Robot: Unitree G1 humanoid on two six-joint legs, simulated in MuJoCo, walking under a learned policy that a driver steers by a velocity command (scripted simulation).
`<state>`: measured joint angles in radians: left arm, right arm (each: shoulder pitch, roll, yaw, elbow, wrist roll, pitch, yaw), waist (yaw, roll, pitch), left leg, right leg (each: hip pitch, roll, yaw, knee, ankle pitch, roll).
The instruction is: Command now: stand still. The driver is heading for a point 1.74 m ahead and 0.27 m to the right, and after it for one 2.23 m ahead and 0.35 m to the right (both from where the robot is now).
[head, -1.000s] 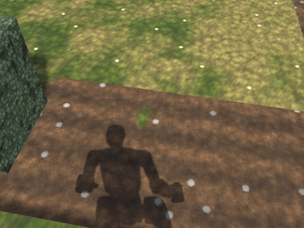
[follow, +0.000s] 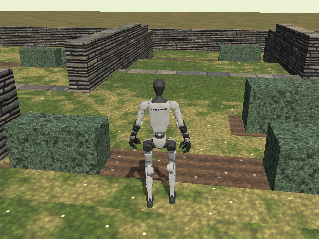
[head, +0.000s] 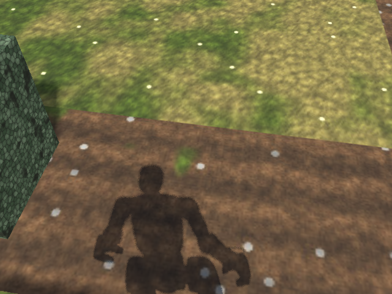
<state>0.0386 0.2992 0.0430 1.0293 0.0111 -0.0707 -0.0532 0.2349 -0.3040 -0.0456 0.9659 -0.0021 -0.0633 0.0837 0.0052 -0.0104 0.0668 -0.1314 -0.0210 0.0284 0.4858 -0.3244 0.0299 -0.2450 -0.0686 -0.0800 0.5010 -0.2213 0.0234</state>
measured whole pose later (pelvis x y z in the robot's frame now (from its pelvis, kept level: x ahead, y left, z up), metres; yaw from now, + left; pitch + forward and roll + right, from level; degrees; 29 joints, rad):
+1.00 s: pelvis +0.15 -0.05 +0.01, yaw -1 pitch -3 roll -2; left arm 0.47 0.14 -0.02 1.11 0.08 -0.12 -0.02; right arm 0.17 -0.22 -0.04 0.98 -0.08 -0.08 0.05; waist 0.04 0.04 0.05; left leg -0.55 0.09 -0.03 0.87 -0.15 0.10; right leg 0.08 0.07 -0.07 0.22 -0.25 -0.06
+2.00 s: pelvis +0.73 -0.03 -0.16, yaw -1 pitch +4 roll -3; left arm 0.40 0.24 0.06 1.00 -0.03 -0.06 0.02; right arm 0.01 -0.22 -0.03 0.83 0.02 -0.09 0.00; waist 0.08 0.03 -0.04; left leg -0.59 0.06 -0.02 0.55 -0.03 0.03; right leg -0.09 0.05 -0.04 0.37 -0.36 -0.01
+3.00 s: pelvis +1.26 -0.10 -0.15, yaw -28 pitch +3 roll +0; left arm 0.34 0.25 0.09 0.84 -0.03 -0.05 0.01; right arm -0.03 -0.25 -0.06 0.78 0.01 -0.12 0.00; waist 0.09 0.04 0.02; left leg -0.59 0.03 -0.09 0.50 0.04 -0.03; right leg -0.11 0.12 0.18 0.38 -0.31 -0.07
